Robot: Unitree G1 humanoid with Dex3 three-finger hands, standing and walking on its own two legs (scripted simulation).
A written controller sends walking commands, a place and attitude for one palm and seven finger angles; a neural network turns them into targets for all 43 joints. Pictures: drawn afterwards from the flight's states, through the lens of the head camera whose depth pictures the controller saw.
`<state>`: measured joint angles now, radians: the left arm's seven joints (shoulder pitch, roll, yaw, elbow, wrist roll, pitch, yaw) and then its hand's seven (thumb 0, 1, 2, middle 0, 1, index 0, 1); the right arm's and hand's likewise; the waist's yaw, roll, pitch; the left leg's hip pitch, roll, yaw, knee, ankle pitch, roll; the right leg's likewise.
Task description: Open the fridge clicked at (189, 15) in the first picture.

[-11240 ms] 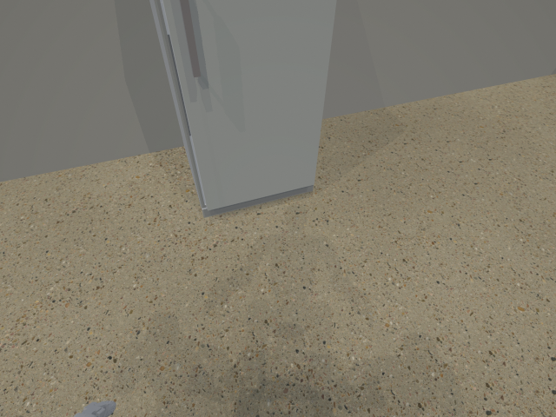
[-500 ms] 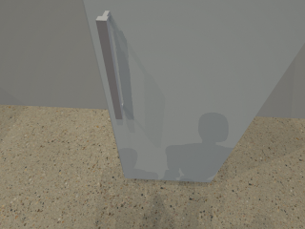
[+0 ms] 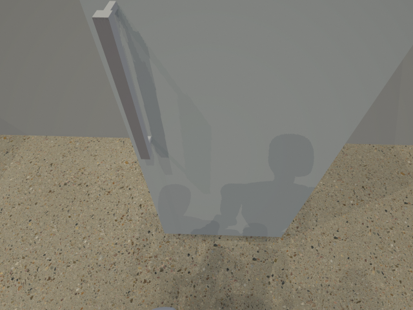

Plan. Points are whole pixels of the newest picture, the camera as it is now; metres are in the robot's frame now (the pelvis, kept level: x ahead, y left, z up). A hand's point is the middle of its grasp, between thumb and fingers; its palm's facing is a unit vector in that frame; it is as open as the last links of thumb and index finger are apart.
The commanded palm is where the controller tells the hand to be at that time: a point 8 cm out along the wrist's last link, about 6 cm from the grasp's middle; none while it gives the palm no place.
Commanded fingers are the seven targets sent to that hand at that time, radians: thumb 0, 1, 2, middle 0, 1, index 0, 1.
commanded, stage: come to a stop and stand still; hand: left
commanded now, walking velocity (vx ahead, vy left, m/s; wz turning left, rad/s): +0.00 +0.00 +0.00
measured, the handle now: (132, 96) +0.46 +0.18 +0.16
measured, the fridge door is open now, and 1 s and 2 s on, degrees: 0 0 0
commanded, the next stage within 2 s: look again from close up in 1.02 s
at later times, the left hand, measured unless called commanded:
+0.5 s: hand out of the picture -0.05 +0.18 -0.16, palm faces +0.04 -0.98 -0.18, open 7.3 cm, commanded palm none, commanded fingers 0.00 0.90 0.90 -0.20 -0.30 -0.20 -0.30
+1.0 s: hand out of the picture +0.02 +0.22 -0.16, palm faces +0.02 -0.96 -0.27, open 7.4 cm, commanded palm none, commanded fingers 0.00 0.90 0.90 -0.20 -0.30 -0.20 -0.30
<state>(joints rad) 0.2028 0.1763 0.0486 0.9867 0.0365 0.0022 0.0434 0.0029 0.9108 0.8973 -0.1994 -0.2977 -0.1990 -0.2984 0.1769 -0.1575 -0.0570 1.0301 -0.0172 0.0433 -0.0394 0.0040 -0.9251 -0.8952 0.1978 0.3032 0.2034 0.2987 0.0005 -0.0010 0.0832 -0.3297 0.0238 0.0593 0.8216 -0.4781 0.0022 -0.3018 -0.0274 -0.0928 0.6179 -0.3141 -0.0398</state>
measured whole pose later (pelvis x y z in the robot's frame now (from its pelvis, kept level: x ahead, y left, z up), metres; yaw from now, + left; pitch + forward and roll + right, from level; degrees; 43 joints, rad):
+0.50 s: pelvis -0.03 +0.01 +0.01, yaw -1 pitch -1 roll +0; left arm 0.31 0.16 0.02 1.12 0.02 0.00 0.02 0.00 0.92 0.90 -0.20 -0.30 -0.20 -0.30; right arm 0.31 -0.12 0.00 1.11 -0.02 0.00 -0.02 0.01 -0.91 -0.90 0.20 0.30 0.20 0.30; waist 0.01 -0.02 0.03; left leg -0.17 0.00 0.08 0.42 -0.23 0.03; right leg -0.24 -0.02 -0.08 0.41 -0.15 -0.02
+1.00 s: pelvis -0.03 +0.02 +0.01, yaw -1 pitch -3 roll +0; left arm 0.29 0.22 0.02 1.01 0.02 -0.03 0.03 0.01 0.91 0.90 -0.20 -0.30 -0.20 -0.30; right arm 0.28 -0.23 -0.02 1.00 -0.02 -0.03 -0.03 0.00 -0.90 -0.90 0.20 0.30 0.20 0.30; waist -0.01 0.01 -0.04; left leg -0.18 -0.01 0.09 0.53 -0.31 0.04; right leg -0.25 -0.03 -0.07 0.53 -0.22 -0.01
